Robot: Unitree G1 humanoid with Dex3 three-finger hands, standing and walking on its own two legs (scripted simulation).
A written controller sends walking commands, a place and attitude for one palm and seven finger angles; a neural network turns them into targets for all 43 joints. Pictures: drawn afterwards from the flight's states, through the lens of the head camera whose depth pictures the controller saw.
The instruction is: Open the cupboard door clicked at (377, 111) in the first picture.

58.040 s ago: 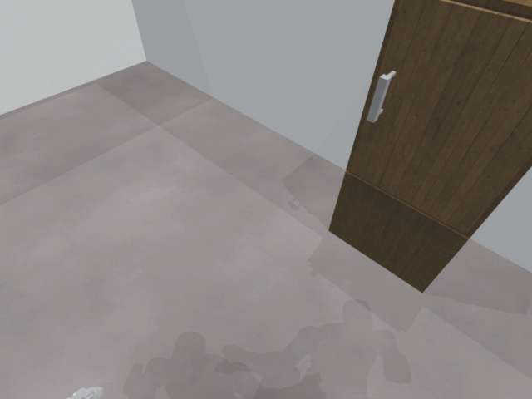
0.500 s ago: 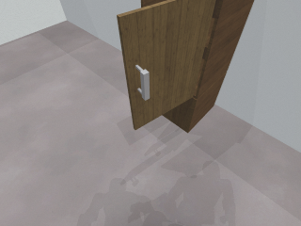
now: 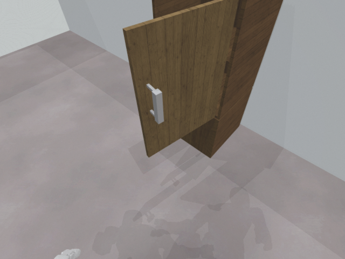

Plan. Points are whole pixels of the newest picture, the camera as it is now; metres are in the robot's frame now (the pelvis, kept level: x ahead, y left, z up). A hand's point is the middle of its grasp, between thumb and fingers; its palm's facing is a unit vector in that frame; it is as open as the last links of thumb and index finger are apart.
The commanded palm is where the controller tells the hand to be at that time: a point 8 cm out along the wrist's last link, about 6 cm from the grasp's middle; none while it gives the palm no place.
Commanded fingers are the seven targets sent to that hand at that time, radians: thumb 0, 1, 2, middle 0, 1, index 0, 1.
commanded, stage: look to check the result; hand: left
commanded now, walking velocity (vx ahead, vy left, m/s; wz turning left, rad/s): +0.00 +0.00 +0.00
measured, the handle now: (154, 103) +0.60 +0.09 -0.02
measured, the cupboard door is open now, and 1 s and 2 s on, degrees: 78 78 78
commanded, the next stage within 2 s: stand and wait in 0.48 s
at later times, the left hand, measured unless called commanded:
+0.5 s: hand out of the picture +0.09 +0.24 -0.15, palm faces -0.03 -0.94 -0.35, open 7.4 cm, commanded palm none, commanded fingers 0.00 0.90 0.90 -0.20 -0.30 -0.20 -0.30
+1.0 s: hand out of the picture +0.11 +0.24 -0.15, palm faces -0.04 -0.94 -0.34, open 7.4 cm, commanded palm none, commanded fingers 0.00 0.90 0.90 -0.20 -0.30 -0.20 -0.30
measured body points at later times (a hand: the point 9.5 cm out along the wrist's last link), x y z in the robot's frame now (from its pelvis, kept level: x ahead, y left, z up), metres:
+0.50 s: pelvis +0.02 -0.01 +0.00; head +0.04 -0.02 +0.45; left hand +0.10 +0.29 -0.13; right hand +0.08 -0.29 -0.15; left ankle +0.01 +0.13 -0.75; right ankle +0.02 -0.10 -0.75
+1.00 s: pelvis +0.03 +0.00 +0.00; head +0.04 -0.01 +0.45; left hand +0.12 +0.29 -0.13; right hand +0.09 -0.29 -0.14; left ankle +0.01 +0.13 -0.75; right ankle +0.02 -0.10 -0.75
